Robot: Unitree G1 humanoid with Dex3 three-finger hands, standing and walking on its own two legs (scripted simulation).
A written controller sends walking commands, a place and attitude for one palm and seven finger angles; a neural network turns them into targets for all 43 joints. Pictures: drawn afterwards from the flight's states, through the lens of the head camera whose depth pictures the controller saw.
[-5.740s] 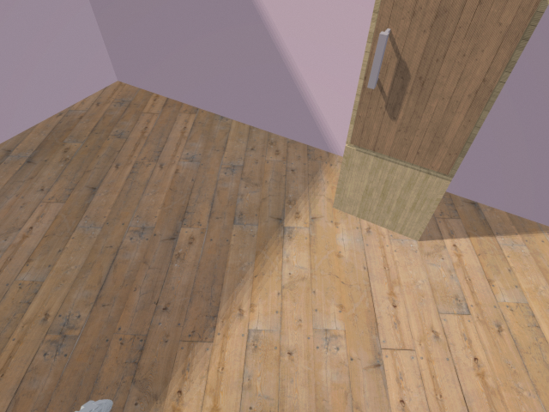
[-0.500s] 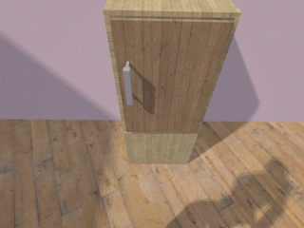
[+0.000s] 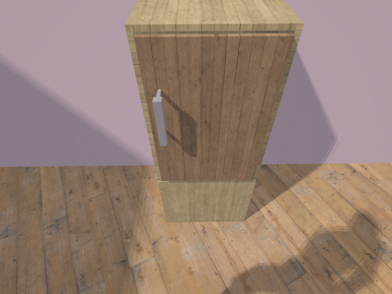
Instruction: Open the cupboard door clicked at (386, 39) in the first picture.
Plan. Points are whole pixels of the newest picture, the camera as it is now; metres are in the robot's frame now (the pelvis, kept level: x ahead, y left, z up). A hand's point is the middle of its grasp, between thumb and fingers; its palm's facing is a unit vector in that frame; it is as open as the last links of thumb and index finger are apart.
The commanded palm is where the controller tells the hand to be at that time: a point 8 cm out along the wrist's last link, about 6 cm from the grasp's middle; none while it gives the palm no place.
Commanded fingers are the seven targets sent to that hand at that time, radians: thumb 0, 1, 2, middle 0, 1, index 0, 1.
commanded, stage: look again from close up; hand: left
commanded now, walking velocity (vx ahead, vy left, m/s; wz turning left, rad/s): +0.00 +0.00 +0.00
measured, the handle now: (161, 118) +0.59 +0.14 +0.02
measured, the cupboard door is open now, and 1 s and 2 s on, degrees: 0 0 0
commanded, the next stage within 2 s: raise the hand with hooked fingers in 0.10 s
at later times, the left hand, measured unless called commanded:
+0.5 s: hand (118, 257) +0.19 +0.16 +0.00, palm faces +0.09 -1.00 -0.03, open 8.0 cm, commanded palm +0.12 +0.23 -0.05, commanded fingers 0.00 0.53 0.74 -0.23 -0.54 -0.23 -0.54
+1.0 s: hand (99, 265) +0.19 +0.21 -0.03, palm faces +0.00 -1.00 +0.00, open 10.9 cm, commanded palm +0.15 +0.27 -0.02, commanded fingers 0.00 -0.06 0.49 -0.27 -0.92 -0.27 -0.92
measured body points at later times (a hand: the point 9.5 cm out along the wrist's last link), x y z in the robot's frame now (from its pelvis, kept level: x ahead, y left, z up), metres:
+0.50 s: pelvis -0.04 -0.02 -0.04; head -0.01 -0.03 +0.41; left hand +0.18 +0.22 +0.00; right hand +0.15 -0.27 -0.12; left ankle +0.01 +0.09 -0.74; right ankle -0.05 -0.10 -0.74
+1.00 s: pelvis -0.06 -0.01 -0.07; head +0.00 -0.01 +0.38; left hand +0.18 +0.26 -0.03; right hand +0.10 -0.24 -0.16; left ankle +0.00 +0.09 -0.74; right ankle -0.06 -0.10 -0.74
